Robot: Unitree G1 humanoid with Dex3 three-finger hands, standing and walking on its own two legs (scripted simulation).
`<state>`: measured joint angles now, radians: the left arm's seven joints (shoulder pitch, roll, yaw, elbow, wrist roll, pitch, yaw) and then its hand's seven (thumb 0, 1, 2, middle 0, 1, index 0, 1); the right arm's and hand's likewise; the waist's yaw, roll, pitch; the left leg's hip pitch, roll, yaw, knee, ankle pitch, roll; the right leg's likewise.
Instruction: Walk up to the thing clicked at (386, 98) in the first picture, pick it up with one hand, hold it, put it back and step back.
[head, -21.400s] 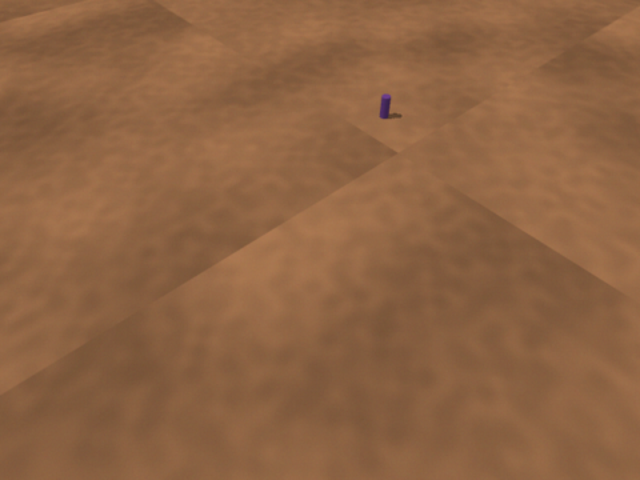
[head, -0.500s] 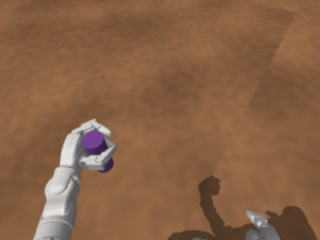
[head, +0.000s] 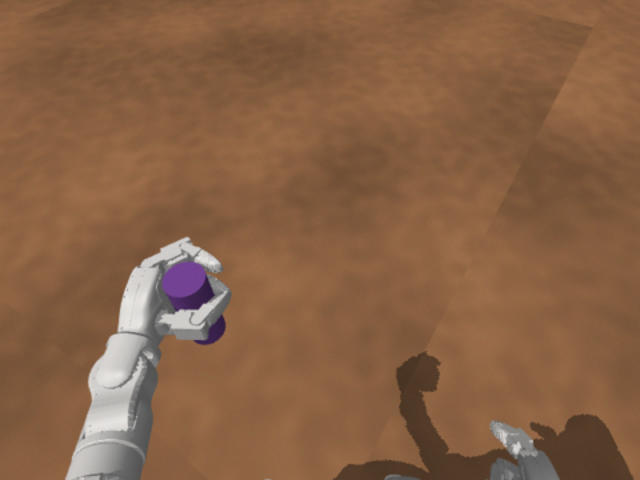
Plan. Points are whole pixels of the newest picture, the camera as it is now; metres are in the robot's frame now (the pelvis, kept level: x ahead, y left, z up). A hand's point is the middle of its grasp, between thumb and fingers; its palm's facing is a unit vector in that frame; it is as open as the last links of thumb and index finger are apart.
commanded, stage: crouch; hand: left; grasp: from the side
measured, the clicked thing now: (197, 305) +0.33 +0.16 +0.02
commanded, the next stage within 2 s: none
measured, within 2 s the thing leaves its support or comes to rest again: neither
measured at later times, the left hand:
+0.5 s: hand (217, 332) +0.32 +0.15 -0.04, palm faces -0.13 -0.99 +0.04, open 6.5 cm
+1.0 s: hand (249, 381) +0.34 +0.15 -0.30, palm faces -0.18 -0.98 -0.02, open 6.5 cm
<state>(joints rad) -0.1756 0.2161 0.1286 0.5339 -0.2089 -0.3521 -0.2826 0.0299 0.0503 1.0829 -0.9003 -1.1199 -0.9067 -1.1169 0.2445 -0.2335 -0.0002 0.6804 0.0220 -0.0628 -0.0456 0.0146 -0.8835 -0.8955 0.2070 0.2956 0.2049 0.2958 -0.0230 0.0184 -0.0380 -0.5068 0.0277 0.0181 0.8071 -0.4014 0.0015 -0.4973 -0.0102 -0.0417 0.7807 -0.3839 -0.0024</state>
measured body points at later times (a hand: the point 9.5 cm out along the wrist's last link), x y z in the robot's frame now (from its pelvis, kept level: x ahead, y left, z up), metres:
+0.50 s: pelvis -0.02 +0.00 -0.04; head +0.07 +0.02 +0.40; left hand +0.32 +0.21 -0.04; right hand +0.11 -0.26 -0.15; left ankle +0.01 +0.12 -0.71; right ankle +0.01 -0.12 -0.71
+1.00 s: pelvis -0.07 +0.00 -0.26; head +0.11 +0.02 +0.15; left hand +0.34 +0.20 -0.30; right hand +0.06 -0.25 -0.39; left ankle +0.00 +0.12 -0.71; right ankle +0.01 -0.12 -0.71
